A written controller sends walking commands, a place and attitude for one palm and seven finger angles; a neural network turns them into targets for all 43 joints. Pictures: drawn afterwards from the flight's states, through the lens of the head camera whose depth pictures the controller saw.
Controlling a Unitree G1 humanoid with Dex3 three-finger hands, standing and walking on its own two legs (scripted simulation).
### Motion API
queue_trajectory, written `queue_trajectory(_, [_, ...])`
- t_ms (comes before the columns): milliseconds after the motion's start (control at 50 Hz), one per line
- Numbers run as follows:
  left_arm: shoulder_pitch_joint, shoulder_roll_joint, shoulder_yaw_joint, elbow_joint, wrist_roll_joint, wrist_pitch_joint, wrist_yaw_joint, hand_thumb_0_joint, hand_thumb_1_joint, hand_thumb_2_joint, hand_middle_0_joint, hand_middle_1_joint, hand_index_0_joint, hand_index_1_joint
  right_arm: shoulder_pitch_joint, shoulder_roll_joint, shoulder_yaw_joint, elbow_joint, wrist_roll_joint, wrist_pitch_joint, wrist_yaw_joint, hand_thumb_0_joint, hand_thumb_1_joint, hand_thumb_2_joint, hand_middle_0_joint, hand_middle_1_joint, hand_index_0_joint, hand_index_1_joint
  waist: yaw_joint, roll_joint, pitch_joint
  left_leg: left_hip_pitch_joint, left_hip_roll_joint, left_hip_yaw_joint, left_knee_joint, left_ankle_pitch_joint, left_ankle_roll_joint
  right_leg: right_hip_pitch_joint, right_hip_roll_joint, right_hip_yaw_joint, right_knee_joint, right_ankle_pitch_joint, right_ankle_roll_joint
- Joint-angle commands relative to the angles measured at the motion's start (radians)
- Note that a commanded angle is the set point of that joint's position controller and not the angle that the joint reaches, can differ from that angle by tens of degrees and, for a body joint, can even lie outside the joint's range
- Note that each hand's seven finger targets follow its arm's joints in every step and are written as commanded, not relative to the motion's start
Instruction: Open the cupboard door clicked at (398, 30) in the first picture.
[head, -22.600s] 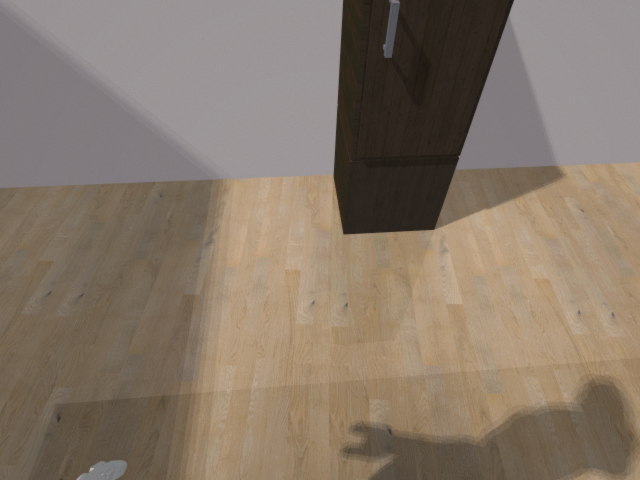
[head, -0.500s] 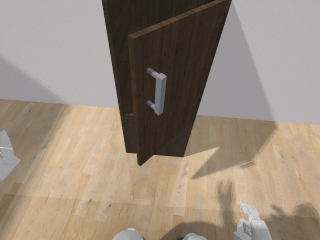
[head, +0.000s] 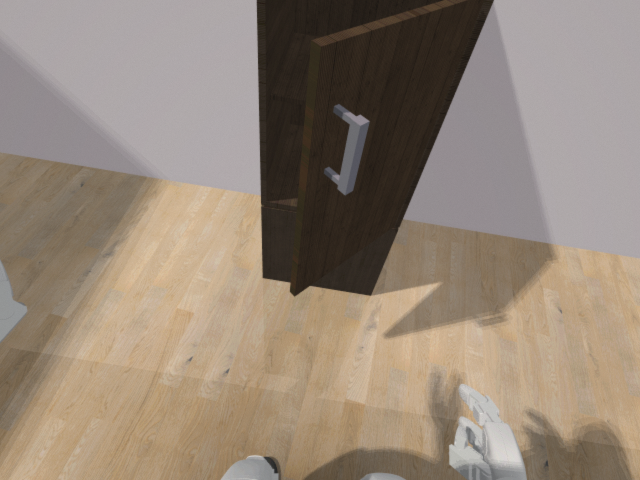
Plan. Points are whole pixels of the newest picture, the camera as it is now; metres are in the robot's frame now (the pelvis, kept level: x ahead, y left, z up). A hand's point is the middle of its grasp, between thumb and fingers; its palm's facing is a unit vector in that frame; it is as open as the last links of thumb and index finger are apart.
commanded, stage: stop stepping back and stand still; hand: left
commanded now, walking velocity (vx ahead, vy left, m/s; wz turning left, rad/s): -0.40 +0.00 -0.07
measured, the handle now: (343, 151) +0.55 +0.03 +0.09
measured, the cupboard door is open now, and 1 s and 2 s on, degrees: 49 49 49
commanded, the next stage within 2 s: let the arm hang, fingers relaxed in 1.48 s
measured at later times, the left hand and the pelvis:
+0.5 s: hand (59, 423) +0.13 +0.21 +0.17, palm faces +0.29 -0.83 -0.47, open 7.4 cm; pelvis -0.10 -0.02 +0.00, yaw -6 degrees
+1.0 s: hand out of the picture +0.09 +0.24 +0.17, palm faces +0.35 -0.82 -0.46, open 7.4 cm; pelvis -0.13 +0.00 +0.00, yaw -6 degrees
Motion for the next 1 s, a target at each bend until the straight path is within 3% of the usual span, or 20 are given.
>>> queue_trajectory(0, [-0.099,0.107,0.002,-0.183,-0.004,-0.034,0.01,0.0,0.9,0.9,-0.2,-0.3,-0.2,-0.3,-0.05,-0.184,-0.052,-0.12,-0.006,-0.049,-0.01,0.0,-0.9,-0.9,0.2,0.3,0.2,0.3,-0.043,0.26,-0.188,0.211,0.197,-0.191,-0.396,-0.312,0.045,0.1,-0.003,-0.067,-0.251,-0.061,-0.019])
queue_trajectory(80, [0.003,0.178,0.063,-0.146,-0.022,-0.041,-0.004,0.0,0.9,0.9,-0.2,-0.3,-0.2,-0.3,-0.024,-0.176,-0.043,-0.146,-0.013,-0.026,-0.004,0.0,-0.9,-0.9,0.2,0.3,0.2,0.3,-0.018,0.281,-0.253,0.288,0.103,-0.068,-0.362,-0.265,-0.05,0.266,0.009,-0.129,-0.739,0.013,-0.069])
queue_trajectory(100, [0.023,0.188,0.065,-0.159,-0.03,-0.047,-0.013,0.0,0.9,0.9,-0.2,-0.3,-0.2,-0.3,-0.026,-0.161,-0.035,-0.16,-0.005,-0.012,0.0,0.0,-0.9,-0.9,0.2,0.3,0.2,0.3,-0.025,0.201,-0.239,0.297,0.046,-0.003,-0.247,-0.211,-0.076,0.266,-0.048,-0.08,-0.884,0.085,-0.093])
queue_trajectory(140, [0.029,0.288,0.138,-0.19,-0.03,-0.064,-0.007,0.0,0.9,0.9,-0.2,-0.3,-0.2,-0.3,-0.056,-0.153,-0.019,-0.163,-0.009,0.017,-0.006,0.0,-0.9,-0.9,0.2,0.3,0.2,0.3,-0.02,-0.113,-0.182,0.305,-0.059,0.046,0.226,-0.184,-0.097,0.002,-0.348,0.206,-1.005,0.188,-0.182])
queue_trajectory(160, [-0.002,0.334,0.185,-0.213,-0.024,-0.074,0.007,0.0,0.9,0.9,-0.2,-0.3,-0.2,-0.3,-0.055,-0.152,-0.002,-0.164,-0.026,0.013,-0.007,0.0,-0.9,-0.9,0.2,0.3,0.2,0.3,-0.01,-0.099,-0.193,0.162,-0.049,0.008,0.352,-0.254,-0.086,0.071,-0.429,0.236,-0.952,0.421,-0.225])
queue_trajectory(200, [-0.007,0.232,0.112,-0.134,-0.018,-0.03,-0.003,0.0,0.9,0.9,-0.2,-0.3,-0.2,-0.3,-0.03,-0.157,-0.013,-0.165,0.014,0.005,-0.026,0.0,-0.9,-0.9,0.2,0.3,0.2,0.3,-0.035,-0.237,-0.183,0.061,-0.059,-0.056,0.34,-0.239,-0.071,0.222,-0.329,0.123,-0.782,0.657,-0.192])
queue_trajectory(260, [0.001,0.191,0.097,-0.059,-0.016,0.002,-0.006,0.0,0.9,0.9,-0.2,-0.3,-0.2,-0.3,-0.016,-0.182,-0.011,-0.147,0.019,0.009,-0.05,0.0,-0.9,-0.9,0.2,0.3,0.2,0.3,-0.064,0.024,-0.164,0.303,-0.055,-0.025,-0.054,0.118,-0.043,0.179,-0.183,-0.025,-0.62,0.572,-0.051])
queue_trajectory(280, [-0.018,0.196,0.083,-0.081,-0.017,0.004,-0.013,0.0,0.9,0.9,-0.2,-0.3,-0.2,-0.3,-0.017,-0.206,-0.025,-0.154,0.024,-0.002,-0.055,0.0,-0.9,-0.9,0.2,0.3,0.2,0.3,-0.056,0.167,-0.171,0.354,0.018,-0.129,-0.115,0.163,-0.023,0.139,-0.119,-0.074,-0.544,0.371,-0.015])
queue_trajectory(340, [-0.009,0.215,0.094,-0.109,-0.012,-0.02,-0.005,0.0,0.9,0.9,-0.2,-0.3,-0.2,-0.3,-0.005,-0.193,-0.019,-0.148,-0.002,-0.035,-0.049,0.0,-0.9,-0.9,0.2,0.3,0.2,0.3,-0.048,0.265,-0.168,0.278,0.162,-0.416,-0.342,-0.083,0.025,0.123,-0.049,-0.019,-0.362,-0.026,-0.018])
queue_trajectory(380, [0.024,0.222,0.106,-0.143,-0.006,-0.024,0.001,0.0,0.9,0.9,-0.2,-0.3,-0.2,-0.3,-0.021,-0.192,-0.02,-0.153,-0.004,-0.039,-0.04,0.0,-0.9,-0.9,0.2,0.3,0.2,0.3,-0.028,0.221,-0.158,0.124,0.13,-0.322,-0.416,-0.42,0.031,0.262,-0.051,-0.037,-0.435,-0.021,-0.038])
queue_trajectory(440, [0.117,0.181,0.075,-0.116,0.008,-0.013,0.001,0.0,0.9,0.9,-0.2,-0.3,-0.2,-0.3,-0.036,-0.198,-0.023,-0.176,0.001,-0.012,-0.034,0.0,-0.9,-0.9,0.2,0.3,0.2,0.3,-0.03,0.241,-0.108,-0.101,0.013,-0.123,-0.314,-0.525,-0.027,0.457,-0.054,-0.097,-0.671,0.045,-0.065])
queue_trajectory(460, [0.127,0.19,0.083,-0.104,0.014,-0.011,-0.001,0.0,0.9,0.9,-0.2,-0.3,-0.2,-0.3,-0.031,-0.19,-0.03,-0.18,-0.003,0.005,-0.03,0.0,-0.9,-0.9,0.2,0.3,0.2,0.3,-0.031,0.097,-0.099,-0.095,-0.06,-0.057,-0.072,-0.445,-0.047,0.381,-0.148,0.03,-0.81,-0.039,-0.106])
queue_trajectory(480, [0.11,0.242,0.12,-0.109,0.016,-0.015,0.001,0.0,0.9,0.9,-0.2,-0.3,-0.2,-0.3,-0.031,-0.191,-0.04,-0.175,-0.005,0.021,-0.024,0.0,-0.9,-0.9,0.2,0.3,0.2,0.3,-0.022,-0.158,-0.096,-0.067,-0.119,-0.025,0.31,-0.342,-0.064,0.179,-0.385,0.38,-1.002,-0.262,-0.192])
queue_trajectory(500, [0.039,0.212,0.097,-0.127,0.006,-0.018,0.004,0.0,0.9,0.9,-0.2,-0.3,-0.2,-0.3,-0.012,-0.198,-0.046,-0.154,-0.004,0.02,-0.027,0.0,-0.9,-0.9,0.2,0.3,0.2,0.3,-0.033,-0.209,-0.024,-0.145,-0.102,-0.064,0.532,-0.281,-0.071,0.086,-0.463,0.486,-1.047,-0.257,-0.231])
queue_trajectory(580, [-0.087,0.187,0.06,0.018,0.029,-0.057,-0.007,0.0,0.9,0.9,-0.2,-0.3,-0.2,-0.3,0.018,-0.183,-0.031,-0.121,0.006,0.004,-0.043,0.0,-0.9,-0.9,0.2,0.3,0.2,0.3,-0.067,-0.066,-0.022,-0.052,-0.016,-0.036,0.408,-0.2,-0.057,0.061,-0.343,0.172,-0.946,-0.043,-0.157])
queue_trajectory(680, [-0.066,0.137,0.018,0.052,0.034,-0.043,0.011,0.0,0.9,0.9,-0.2,-0.3,-0.2,-0.3,0.013,-0.176,-0.027,-0.117,0.002,-0.031,-0.064,0.0,-0.9,-0.9,0.2,0.3,0.2,0.3,-0.033,-0.092,-0.049,0.198,-0.062,0.06,-0.04,-0.222,-0.016,0.128,-0.284,0.142,-0.864,0.006,-0.133])
queue_trajectory(760, [-0.083,0.161,0.047,-0.083,0.021,-0.052,0.008,0.0,0.9,0.9,-0.2,-0.3,-0.2,-0.3,-0.005,-0.219,-0.045,-0.158,0.014,-0.034,-0.051,0.0,-0.9,-0.9,0.2,0.3,0.2,0.3,-0.024,0.04,-0.138,0.305,0.066,-0.103,-0.112,0.089,0.02,0.21,-0.128,0.035,-0.623,0.385,-0.042])
queue_trajectory(800, [-0.034,0.146,0.051,-0.052,0.025,-0.045,-0.002,0.0,0.9,0.9,-0.2,-0.3,-0.2,-0.3,0.003,-0.184,-0.023,-0.144,0.013,-0.03,-0.042,0.0,-0.9,-0.9,0.2,0.3,0.2,0.3,-0.034,0.138,-0.117,0.219,0.055,-0.083,-0.155,0.003,0.016,0.228,-0.108,-0.021,-0.605,0.331,-0.026])
queue_trajectory(900, [-0.04,0.136,0.047,-0.027,0.018,-0.039,-0.004,0.0,0.9,0.9,-0.2,-0.3,-0.2,-0.3,-0.012,-0.18,-0.024,-0.154,0.016,-0.027,-0.029,0.0,-0.9,-0.9,0.2,0.3,0.2,0.3,-0.038,-0.004,-0.098,0.17,-0.004,-0.022,-0.093,-0.104,-0.02,0.247,-0.147,0.052,-0.711,0.352,-0.044])
queue_trajectory(980, [-0.027,0.142,0.053,-0.029,0.013,-0.03,-0.006,0.0,0.9,0.9,-0.2,-0.3,-0.2,-0.3,-0.02,-0.176,-0.019,-0.162,0.012,-0.016,-0.027,0.0,-0.9,-0.9,0.2,0.3,0.2,0.3,-0.038,0.054,-0.1,0.204,-0.012,-0.018,-0.113,-0.091,-0.032,0.224,-0.145,0.043,-0.737,0.339,-0.043])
